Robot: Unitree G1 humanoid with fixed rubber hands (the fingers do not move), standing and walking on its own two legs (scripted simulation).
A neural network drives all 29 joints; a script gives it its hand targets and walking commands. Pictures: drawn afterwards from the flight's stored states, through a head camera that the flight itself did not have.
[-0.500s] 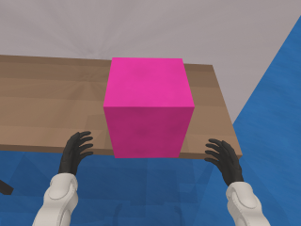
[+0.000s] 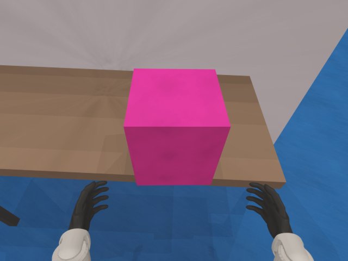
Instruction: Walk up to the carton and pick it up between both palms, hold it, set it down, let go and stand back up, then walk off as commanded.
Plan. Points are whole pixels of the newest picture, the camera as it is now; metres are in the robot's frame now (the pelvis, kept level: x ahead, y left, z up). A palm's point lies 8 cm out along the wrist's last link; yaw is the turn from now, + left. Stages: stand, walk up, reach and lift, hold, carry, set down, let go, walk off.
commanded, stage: set down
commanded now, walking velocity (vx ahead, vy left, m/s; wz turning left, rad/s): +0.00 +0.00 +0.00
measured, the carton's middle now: (174, 129) +0.42 +0.01 +0.04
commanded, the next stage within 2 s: let go in 1.30 s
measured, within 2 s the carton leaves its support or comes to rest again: neither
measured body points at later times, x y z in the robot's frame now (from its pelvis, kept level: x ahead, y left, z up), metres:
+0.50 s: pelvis +0.01 +0.00 +0.00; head +0.02 +0.00 +0.45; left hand +0.18 +0.22 -0.04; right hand +0.20 -0.21 -0.04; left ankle -0.04 +0.13 -0.75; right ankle +0.04 -0.13 -0.75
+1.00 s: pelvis +0.02 +0.00 +0.00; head +0.02 +0.01 +0.45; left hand +0.17 +0.23 -0.07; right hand +0.18 -0.22 -0.08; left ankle -0.04 +0.13 -0.75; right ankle +0.04 -0.13 -0.75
